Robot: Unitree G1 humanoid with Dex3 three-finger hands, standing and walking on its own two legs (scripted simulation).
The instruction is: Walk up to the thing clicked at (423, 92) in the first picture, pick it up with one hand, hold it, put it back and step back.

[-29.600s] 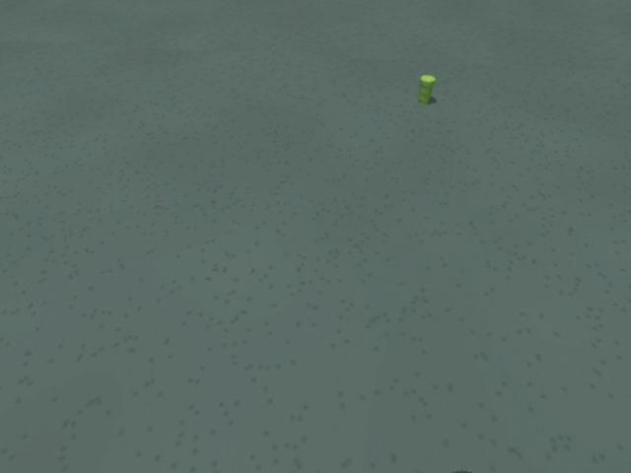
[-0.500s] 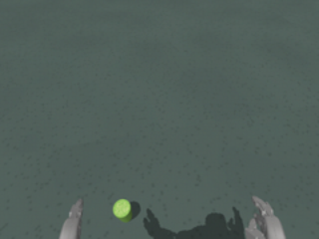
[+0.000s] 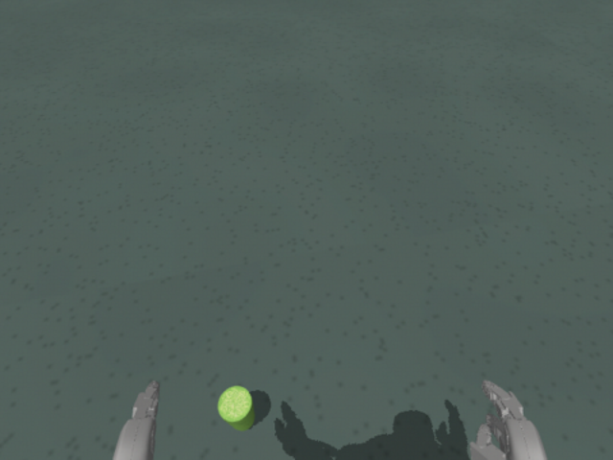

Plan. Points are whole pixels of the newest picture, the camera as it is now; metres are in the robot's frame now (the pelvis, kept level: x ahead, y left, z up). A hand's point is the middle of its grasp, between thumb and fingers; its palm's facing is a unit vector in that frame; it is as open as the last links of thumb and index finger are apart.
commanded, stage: home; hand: left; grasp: from the side
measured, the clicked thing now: (239, 411) +0.38 +0.23 -0.65
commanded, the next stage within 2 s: stand in 0.08 s
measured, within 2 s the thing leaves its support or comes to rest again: neither
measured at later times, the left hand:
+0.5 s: hand out of the picture +0.16 +0.18 -0.07, palm faces +0.06 -0.95 -0.31, open 12.5 cm
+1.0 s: hand out of the picture +0.06 +0.25 -0.11, palm faces -0.01 -0.94 -0.33, open 7.4 cm
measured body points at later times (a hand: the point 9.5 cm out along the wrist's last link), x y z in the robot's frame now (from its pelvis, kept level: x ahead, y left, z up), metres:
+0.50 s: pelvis -0.01 +0.00 +0.00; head +0.02 +0.00 +0.45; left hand +0.16 +0.23 -0.04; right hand +0.16 -0.24 -0.08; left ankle +0.00 +0.13 -0.69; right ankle +0.00 -0.13 -0.69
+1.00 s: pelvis +0.00 +0.01 +0.05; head +0.01 +0.01 +0.50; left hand +0.06 +0.30 -0.09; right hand +0.06 -0.28 -0.09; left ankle +0.00 +0.13 -0.69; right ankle +0.00 -0.13 -0.69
